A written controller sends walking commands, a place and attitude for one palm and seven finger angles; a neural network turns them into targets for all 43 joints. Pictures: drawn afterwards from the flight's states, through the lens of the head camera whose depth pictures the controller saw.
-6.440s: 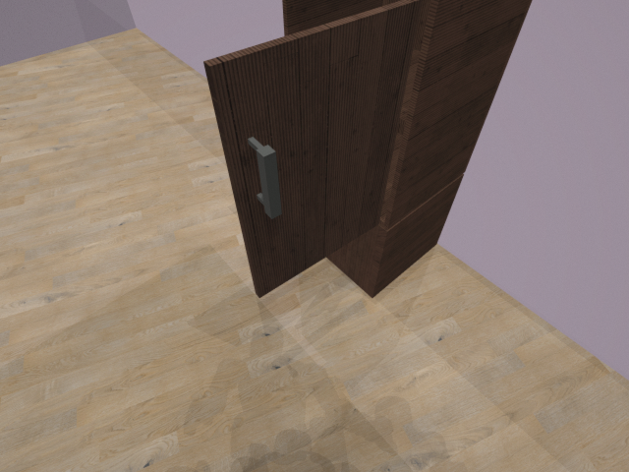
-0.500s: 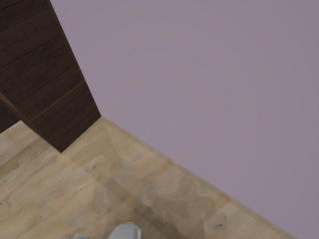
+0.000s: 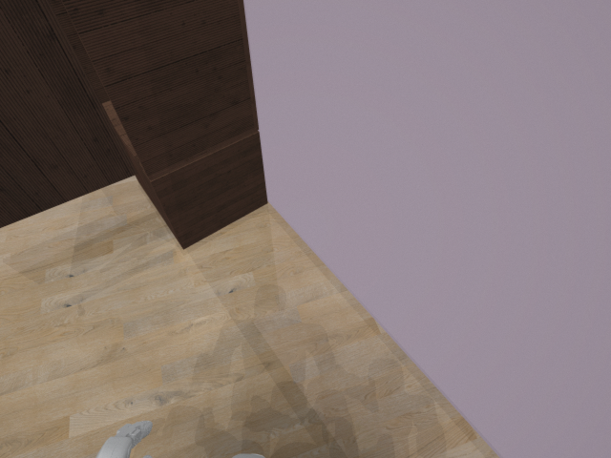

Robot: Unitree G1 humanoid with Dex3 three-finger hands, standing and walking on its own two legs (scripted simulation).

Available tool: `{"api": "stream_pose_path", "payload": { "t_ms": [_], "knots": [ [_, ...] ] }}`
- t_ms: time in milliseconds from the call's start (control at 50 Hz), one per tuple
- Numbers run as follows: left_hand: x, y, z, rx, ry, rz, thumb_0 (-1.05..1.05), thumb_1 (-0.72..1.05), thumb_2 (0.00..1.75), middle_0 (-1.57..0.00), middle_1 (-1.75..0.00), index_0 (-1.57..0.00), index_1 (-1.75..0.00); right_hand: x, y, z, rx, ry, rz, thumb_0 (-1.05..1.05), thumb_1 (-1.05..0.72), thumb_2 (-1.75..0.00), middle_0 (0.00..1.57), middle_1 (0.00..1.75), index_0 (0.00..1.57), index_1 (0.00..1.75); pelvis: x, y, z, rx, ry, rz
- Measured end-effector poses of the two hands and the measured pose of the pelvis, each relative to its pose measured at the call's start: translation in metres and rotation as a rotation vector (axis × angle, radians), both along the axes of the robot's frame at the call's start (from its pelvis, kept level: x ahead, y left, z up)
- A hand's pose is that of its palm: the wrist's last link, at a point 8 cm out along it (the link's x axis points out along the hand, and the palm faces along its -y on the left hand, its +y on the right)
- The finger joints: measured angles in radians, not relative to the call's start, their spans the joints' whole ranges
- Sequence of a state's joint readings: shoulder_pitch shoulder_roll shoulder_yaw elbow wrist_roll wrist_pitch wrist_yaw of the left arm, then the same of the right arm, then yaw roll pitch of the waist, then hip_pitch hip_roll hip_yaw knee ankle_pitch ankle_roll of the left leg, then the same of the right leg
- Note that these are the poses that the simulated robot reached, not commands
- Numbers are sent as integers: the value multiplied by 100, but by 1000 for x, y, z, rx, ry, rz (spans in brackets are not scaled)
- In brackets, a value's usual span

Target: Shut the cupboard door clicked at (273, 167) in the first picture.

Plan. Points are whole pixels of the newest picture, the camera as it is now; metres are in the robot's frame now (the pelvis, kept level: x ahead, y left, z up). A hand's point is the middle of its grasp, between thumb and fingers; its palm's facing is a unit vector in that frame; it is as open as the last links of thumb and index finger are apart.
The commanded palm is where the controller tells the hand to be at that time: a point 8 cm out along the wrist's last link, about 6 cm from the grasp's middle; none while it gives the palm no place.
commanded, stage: turn to face it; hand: left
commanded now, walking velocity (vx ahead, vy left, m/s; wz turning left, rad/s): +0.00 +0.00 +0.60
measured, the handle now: out of the picture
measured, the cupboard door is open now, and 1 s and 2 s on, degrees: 86 86 86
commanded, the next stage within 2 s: take the last steps up to it in 0.88 s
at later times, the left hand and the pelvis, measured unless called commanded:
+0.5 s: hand out of the picture +0.01 +0.23 -0.18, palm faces +0.34 -0.91 -0.24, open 7.4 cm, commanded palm none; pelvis +0.02 +0.00 +0.00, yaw +18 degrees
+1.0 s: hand out of the picture -0.01 +0.15 -0.16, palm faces +0.53 -0.82 -0.21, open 7.3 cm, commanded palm none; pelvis +0.05 -0.02 +0.01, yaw +30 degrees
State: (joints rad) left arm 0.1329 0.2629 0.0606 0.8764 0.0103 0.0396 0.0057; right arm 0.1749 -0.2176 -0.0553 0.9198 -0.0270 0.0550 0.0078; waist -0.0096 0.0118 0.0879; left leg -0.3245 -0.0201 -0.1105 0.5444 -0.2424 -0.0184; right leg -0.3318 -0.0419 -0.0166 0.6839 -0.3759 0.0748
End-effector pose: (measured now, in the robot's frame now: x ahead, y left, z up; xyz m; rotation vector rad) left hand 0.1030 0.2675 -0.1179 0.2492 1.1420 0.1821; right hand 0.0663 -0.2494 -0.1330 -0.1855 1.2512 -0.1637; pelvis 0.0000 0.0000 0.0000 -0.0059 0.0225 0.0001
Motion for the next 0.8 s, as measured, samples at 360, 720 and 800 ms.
{"api": "stream_pose_path", "payload": {
  "t_ms": [360,720,800],
  "knots": [
    [-98,-23,-32,-104,105,270,0,90,90,-20,-31,-21,-30,105,15,6,-34,-67,270,1,-91,-90,20,30,20,30,18,1,-10,22,-12,241],
    [-93,-14,-3,13,9,430,0,91,90,-20,-30,-20,-30,142,29,-9,26,-26,427,1,-90,-90,20,30,21,30,39,-27,-6,22,-5,415],
    [-103,-38,2,2,27,471,0,91,90,-20,-30,-20,-30,154,24,-12,32,-2,447,1,-91,-90,20,30,20,30,45,-31,-2,29,-17,461]
  ]
}}
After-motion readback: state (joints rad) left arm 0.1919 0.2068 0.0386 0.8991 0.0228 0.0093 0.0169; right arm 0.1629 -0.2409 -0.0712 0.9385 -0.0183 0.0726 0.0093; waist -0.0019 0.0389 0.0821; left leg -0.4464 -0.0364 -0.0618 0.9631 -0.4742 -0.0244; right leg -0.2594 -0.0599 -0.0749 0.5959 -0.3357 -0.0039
